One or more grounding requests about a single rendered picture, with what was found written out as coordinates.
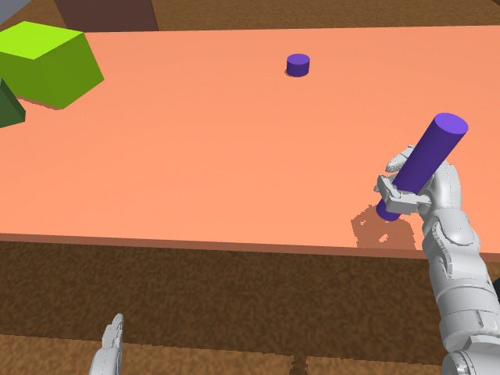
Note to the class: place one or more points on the table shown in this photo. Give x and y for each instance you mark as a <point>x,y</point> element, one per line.
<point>200,139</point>

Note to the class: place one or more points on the right robot arm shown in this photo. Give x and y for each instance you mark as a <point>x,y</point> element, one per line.
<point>464,293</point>

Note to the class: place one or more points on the right robot hand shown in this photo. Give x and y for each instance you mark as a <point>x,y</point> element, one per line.
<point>443,189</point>

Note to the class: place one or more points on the left robot hand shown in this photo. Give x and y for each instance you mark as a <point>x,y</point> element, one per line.
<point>107,360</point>

